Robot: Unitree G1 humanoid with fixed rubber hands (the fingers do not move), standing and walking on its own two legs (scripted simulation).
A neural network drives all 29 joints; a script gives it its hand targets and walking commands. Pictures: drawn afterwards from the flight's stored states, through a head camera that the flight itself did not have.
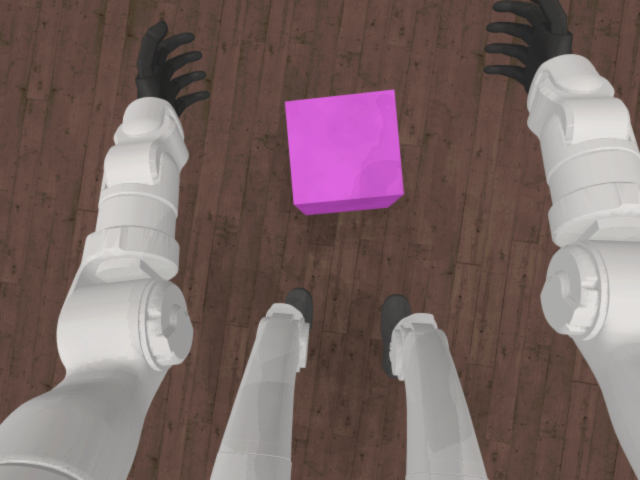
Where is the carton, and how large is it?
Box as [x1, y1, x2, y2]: [285, 90, 403, 214]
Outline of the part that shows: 393,90 285,101 293,201 294,204 305,214 387,207 403,194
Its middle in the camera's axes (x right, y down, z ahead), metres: +0.06 -0.18 +0.86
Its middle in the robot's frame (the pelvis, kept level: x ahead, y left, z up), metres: +0.54 +0.03 -0.53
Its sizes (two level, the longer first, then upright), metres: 0.210 0.200 0.250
